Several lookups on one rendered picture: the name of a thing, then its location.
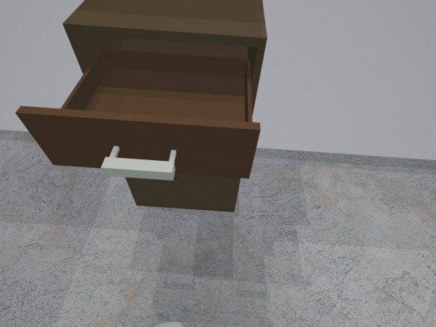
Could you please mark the handle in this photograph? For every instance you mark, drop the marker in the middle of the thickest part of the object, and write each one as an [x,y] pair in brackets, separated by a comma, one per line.
[139,168]

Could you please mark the cabinet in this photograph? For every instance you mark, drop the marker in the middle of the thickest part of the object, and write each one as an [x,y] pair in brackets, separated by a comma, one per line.
[221,28]

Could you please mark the drawer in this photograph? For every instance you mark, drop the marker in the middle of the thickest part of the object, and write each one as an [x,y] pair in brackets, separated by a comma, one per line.
[149,103]

